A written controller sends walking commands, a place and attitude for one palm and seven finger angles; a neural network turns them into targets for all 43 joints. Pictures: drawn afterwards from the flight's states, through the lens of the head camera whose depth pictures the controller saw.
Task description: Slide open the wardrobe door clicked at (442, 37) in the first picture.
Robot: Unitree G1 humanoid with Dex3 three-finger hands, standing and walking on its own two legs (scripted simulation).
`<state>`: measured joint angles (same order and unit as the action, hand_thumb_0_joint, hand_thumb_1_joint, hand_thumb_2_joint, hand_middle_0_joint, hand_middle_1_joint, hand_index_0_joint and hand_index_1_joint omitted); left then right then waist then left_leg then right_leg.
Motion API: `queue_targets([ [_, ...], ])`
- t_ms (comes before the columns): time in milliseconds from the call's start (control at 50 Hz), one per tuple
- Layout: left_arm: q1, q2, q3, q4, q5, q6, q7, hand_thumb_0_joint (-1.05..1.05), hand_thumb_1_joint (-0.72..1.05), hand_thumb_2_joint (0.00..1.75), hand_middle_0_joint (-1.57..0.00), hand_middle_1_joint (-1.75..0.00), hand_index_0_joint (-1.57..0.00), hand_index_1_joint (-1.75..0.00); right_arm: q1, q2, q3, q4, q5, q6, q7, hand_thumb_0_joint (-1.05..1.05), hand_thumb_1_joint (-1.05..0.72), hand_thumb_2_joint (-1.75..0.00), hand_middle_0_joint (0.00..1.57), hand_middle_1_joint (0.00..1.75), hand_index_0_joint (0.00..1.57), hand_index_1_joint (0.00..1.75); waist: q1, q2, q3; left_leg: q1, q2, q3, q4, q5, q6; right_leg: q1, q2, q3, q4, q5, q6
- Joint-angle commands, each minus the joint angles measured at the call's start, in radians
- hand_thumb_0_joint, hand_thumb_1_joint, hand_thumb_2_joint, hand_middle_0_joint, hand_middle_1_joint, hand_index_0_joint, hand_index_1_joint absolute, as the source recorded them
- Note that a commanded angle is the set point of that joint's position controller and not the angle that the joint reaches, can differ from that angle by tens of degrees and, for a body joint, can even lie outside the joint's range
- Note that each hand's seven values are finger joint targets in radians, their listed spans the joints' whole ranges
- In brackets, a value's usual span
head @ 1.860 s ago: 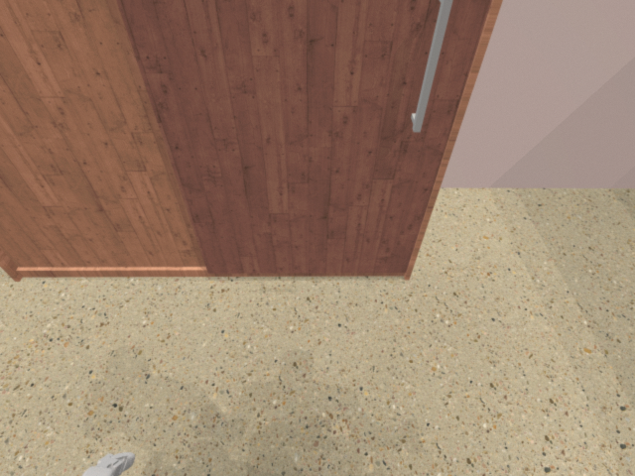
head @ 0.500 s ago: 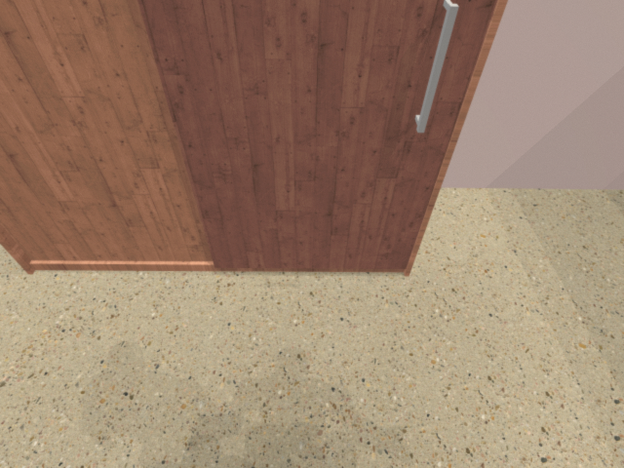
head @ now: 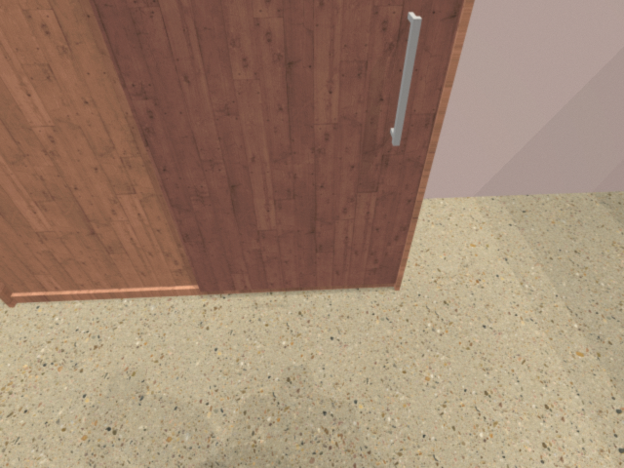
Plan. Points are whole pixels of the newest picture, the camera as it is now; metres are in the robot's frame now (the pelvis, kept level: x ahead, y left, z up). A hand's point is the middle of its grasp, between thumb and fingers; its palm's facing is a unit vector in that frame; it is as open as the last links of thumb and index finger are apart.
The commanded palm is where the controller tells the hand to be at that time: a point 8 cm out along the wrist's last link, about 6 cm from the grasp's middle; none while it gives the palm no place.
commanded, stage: take the last steps up to it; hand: right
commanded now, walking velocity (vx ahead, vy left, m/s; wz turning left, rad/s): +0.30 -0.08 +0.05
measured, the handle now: (403, 84) +0.90 -0.17 +0.09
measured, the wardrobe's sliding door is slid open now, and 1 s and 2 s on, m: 0.00 0.00 0.00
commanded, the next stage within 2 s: come to a stop and stand still in 0.92 s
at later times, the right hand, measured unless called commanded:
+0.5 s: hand (420, 397) +0.29 -0.16 -0.17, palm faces -0.01 +0.98 -0.19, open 7.3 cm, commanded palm none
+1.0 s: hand (454, 356) +0.36 -0.24 -0.17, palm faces +0.03 +0.98 -0.17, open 7.3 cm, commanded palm none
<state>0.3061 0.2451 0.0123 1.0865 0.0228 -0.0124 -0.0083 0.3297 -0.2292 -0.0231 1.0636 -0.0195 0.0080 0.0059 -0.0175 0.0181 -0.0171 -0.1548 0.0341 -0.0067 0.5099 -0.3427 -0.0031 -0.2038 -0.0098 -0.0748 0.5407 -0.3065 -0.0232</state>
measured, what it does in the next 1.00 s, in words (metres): walks ahead: left foot, then right foot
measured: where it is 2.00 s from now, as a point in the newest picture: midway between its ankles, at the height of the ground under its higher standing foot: (344, 448)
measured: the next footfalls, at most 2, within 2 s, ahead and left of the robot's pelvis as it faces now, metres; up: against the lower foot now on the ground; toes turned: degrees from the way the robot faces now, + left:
left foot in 0.44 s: +0.28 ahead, +0.12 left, +0.00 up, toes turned +9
right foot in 0.78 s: +0.39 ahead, -0.15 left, +0.00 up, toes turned -8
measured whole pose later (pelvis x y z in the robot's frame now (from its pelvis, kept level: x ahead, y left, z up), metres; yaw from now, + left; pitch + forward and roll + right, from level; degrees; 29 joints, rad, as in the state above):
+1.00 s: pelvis +0.35 -0.05 +0.01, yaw +2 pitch +0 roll +0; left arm 0.29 0.15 0.04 1.03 0.03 -0.06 0.02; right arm 0.30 -0.18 -0.07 1.05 -0.03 0.00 0.01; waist -0.02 0.04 0.03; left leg -0.49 0.09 0.08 1.05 -0.34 0.00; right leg -0.19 -0.02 -0.18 0.43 -0.24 -0.05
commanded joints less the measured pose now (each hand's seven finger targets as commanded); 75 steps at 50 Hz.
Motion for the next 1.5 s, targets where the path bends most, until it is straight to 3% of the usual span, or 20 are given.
queue_targets([
  [0,0.279,0.163,0.044,0.01,0.001,-0.032,0.026,0.0,0.9,0.9,-0.2,-0.3,-0.2,-0.3,-0.166,-0.081,-0.024,-0.146,-0.009,-0.029,-0.013,0.0,-0.9,-0.9,0.2,0.3,0.2,0.3,0.12,-0.226,0.185,-0.556,-0.005,0.025,0.5,-0.212,0.036,0.197,-0.369,0.531,-0.398,-0.131,-0.19],
  [40,0.235,0.105,0.029,-0.006,-0.005,-0.046,0.033,0.0,0.9,0.9,-0.2,-0.3,-0.2,-0.3,-0.155,-0.061,-0.028,-0.125,-0.008,-0.041,-0.002,0.0,-0.9,-0.9,0.2,0.3,0.2,0.3,0.084,-0.062,0.186,-0.593,0.061,0.002,0.618,-0.109,0.036,0.205,-0.346,0.431,-0.364,0.068,-0.213],
  [100,0.211,0.053,0.018,0.002,-0.009,-0.068,0.041,0.0,0.9,0.9,-0.2,-0.3,-0.2,-0.3,-0.084,-0.017,-0.028,-0.095,-0.007,-0.032,0.006,0.0,-0.9,-0.9,0.2,0.3,0.2,0.3,0.035,-0.095,0.134,-0.533,0.082,0.034,0.603,0.014,0.008,0.196,-0.26,0.236,-0.351,0.297,-0.183],
  [300,0.289,0.003,0.029,0.086,-0.002,-0.071,0.047,0.0,0.9,0.9,-0.2,-0.3,-0.2,-0.3,-0.232,0.038,-0.036,-0.147,-0.002,-0.038,0.01,0.0,-0.9,-0.9,0.2,0.3,0.2,0.3,0.055,-0.113,0.177,-0.367,0.033,0.126,0.192,0.124,0.033,0.186,-0.229,0.081,-0.313,0.515,-0.158],
  [360,0.257,0.026,0.036,0.09,-0.008,-0.066,0.046,0.0,0.9,0.9,-0.2,-0.3,-0.2,-0.3,-0.052,0.007,-0.05,-0.1,-0.009,-0.051,0.003,0.0,-0.9,-0.9,0.2,0.3,0.2,0.3,-0.034,-0.073,0.08,-0.103,-0.032,0.163,0.083,0.142,0.061,0.17,-0.201,0.027,-0.072,0.759,-0.119],
  [380,0.247,0.021,0.037,0.079,-0.014,-0.066,0.042,0.0,0.9,0.9,-0.2,-0.3,-0.2,-0.3,0.082,-0.034,-0.064,-0.061,-0.014,-0.065,-0.003,0.0,-0.9,-0.9,0.2,0.3,0.2,0.3,-0.091,-0.041,0.011,0.117,-0.01,0.127,0.021,0.189,0.081,0.068,-0.164,0.009,0.13,0.699,-0.083],
  [420,0.278,-0.048,0.035,0.019,-0.024,-0.068,0.028,0.0,0.9,0.9,-0.2,-0.3,-0.2,-0.3,0.27,-0.203,-0.1,-0.014,-0.001,-0.078,-0.026,0.0,-0.9,-0.9,0.2,0.3,0.2,0.3,-0.093,0.204,-0.149,0.39,0.482,-0.569,-0.202,0.269,0.277,-0.347,0.029,-0.01,0.768,-0.225,-0.011],
  [460,0.121,-0.048,0.046,-0.014,-0.009,-0.048,0.019,0.0,0.9,0.9,-0.2,-0.3,-0.2,-0.3,0.079,-0.134,-0.086,-0.06,0.004,-0.063,-0.03,0.0,-0.9,-0.9,0.2,0.3,0.2,0.3,-0.066,0.069,0.051,0.059,0.419,-0.452,-0.296,-0.126,0.248,-0.409,-0.087,0.09,0.834,-0.121,-0.021],
  [560,0.159,-0.1,0.044,-0.017,0.006,0.0,0.001,0.0,0.9,0.9,-0.2,-0.3,-0.2,-0.3,-0.051,-0.043,-0.055,-0.077,-0.013,-0.074,-0.031,0.0,-0.9,-0.9,0.2,0.3,0.2,0.3,0.057,0.092,0.096,-0.27,0.264,-0.059,-0.339,-0.012,0.148,-0.231,-0.135,0.032,0.523,-0.012,0.031],
  [680,0.034,-0.068,0.046,-0.096,0.001,-0.026,-0.019,0.0,0.9,0.9,-0.2,-0.3,-0.2,-0.3,-0.026,-0.102,-0.074,-0.073,-0.013,-0.069,-0.015,0.0,-0.9,-0.9,0.2,0.3,0.2,0.3,0.025,0.107,0.099,-0.216,0.24,-0.021,-0.277,-0.039,0.137,-0.117,-0.089,-0.049,0.152,0.052,0.042],
  [740,0.129,-0.007,0.057,-0.071,0.001,-0.038,-0.009,0.0,0.9,0.9,-0.2,-0.3,-0.2,-0.3,-0.025,-0.08,-0.069,-0.075,-0.01,-0.049,-0.012,0.0,-0.9,-0.9,0.2,0.3,0.2,0.3,0.079,-0.031,0.079,-0.297,0.16,0.047,-0.078,-0.088,0.089,0.13,-0.06,-0.072,-0.026,0.034,0.048],
  [780,0.288,0.159,0.09,-0.05,0.018,-0.041,0.011,0.0,0.9,0.9,-0.2,-0.3,-0.2,-0.3,-0.05,0.017,-0.048,-0.132,-0.001,-0.047,-0.003,0.0,-0.9,-0.9,0.2,0.3,0.2,0.3,0.133,-0.383,0.067,-0.52,-0.038,0.181,0.472,-0.278,0.006,0.224,-0.402,0.438,-0.323,-0.089,-0.121],
  [860,0.081,0.041,0.044,-0.09,0.005,-0.055,0.03,0.0,0.9,0.9,-0.2,-0.3,-0.2,-0.3,-0.053,-0.008,-0.054,-0.091,-0.013,-0.049,0.003,0.0,-0.9,-0.9,0.2,0.3,0.2,0.3,0.043,-0.134,0.089,-0.521,0.089,0.032,0.697,-0.036,0.018,0.078,-0.332,0.257,-0.332,0.074,-0.136],
  [1060,0.064,0.019,0.035,-0.025,0.002,-0.042,0.046,0.0,0.9,0.9,-0.2,-0.3,-0.2,-0.3,-0.034,0.064,-0.021,-0.064,-0.004,-0.025,-0.02,0.0,-0.9,-0.9,0.2,0.3,0.2,0.3,0.009,-0.092,0.035,-0.172,0.037,0.094,0.113,0.11,-0.009,0.082,-0.26,0.026,-0.183,0.637,-0.122],
  [1100,0.048,0.016,0.035,-0.015,-0.009,-0.035,0.049,0.0,0.9,0.9,-0.2,-0.3,-0.2,-0.3,0.04,0.014,-0.028,-0.034,-0.005,-0.031,-0.03,0.0,-0.9,-0.9,0.2,0.3,0.2,0.3,-0.027,-0.059,0.01,-0.022,0.045,0.085,-0.084,0.349,-0.011,0.056,-0.198,-0.008,-0.093,0.538,-0.047],
  [1160,0.107,-0.065,0.039,-0.007,-0.027,-0.001,0.043,0.0,0.9,0.9,-0.2,-0.3,-0.2,-0.3,0.045,-0.106,-0.041,-0.025,0.0,-0.032,-0.048,0.0,-0.9,-0.9,0.2,0.3,0.2,0.3,0.008,0.108,-0.02,0.1,0.316,-0.128,-0.025,1.034,0.141,-0.101,-0.056,-0.038,0.045,-0.018,0.048],
  [1220,0.048,-0.049,0.054,-0.027,-0.022,0.031,0.053,0.0,0.9,0.9,-0.2,-0.3,-0.2,-0.3,0.017,-0.102,-0.054,-0.035,-0.006,-0.019,-0.064,0.0,-0.9,-0.9,0.2,0.3,0.2,0.3,-0.023,0.202,-0.049,0.089,0.369,-0.179,-0.07,1.15,0.252,-0.176,-0.034,0.033,0.387,-0.309,0.051],
  [1420,0.097,-0.06,0.056,-0.059,-0.014,0.034,0.032,0.0,0.9,0.9,-0.2,-0.3,-0.2,-0.3,-0.158,-0.105,-0.075,-0.133,-0.013,0.014,-0.054,0.0,-0.9,-0.9,0.2,0.3,0.2,0.3,0.05,0.172,-0.081,-0.106,0.213,-0.036,-0.055,0.415,0.117,0.018,-0.007,-0.006,0.01,0.023,0.06],
  [1440,0.112,-0.037,0.057,-0.055,-0.013,0.023,0.031,0.0,0.9,0.9,-0.2,-0.3,-0.2,-0.3,-0.152,-0.077,-0.068,-0.14,-0.004,0.02,-0.051,0.0,-0.9,-0.9,0.2,0.3,0.2,0.3,0.06,0.095,-0.068,-0.183,0.171,-0.016,-0.001,0.267,0.073,0.097,-0.032,0.012,-0.107,0.096,0.053],
  [1480,0.023,0.09,0.069,-0.118,0.007,0.009,0.034,0.0,0.9,0.9,-0.2,-0.3,-0.2,-0.3,-0.15,0.011,-0.047,-0.169,0.006,0.03,-0.042,0.0,-0.9,-0.9,0.2,0.3,0.2,0.3,0.049,-0.288,0.05,-0.293,-0.008,0.071,0.231,-0.153,-0.027,-0.085,-0.349,0.396,-0.335,0.125,-0.084],
])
